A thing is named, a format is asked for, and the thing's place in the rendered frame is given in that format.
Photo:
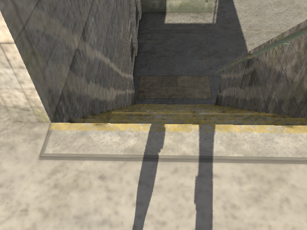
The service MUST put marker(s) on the stairs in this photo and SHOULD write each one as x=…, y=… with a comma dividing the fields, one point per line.
x=188, y=114

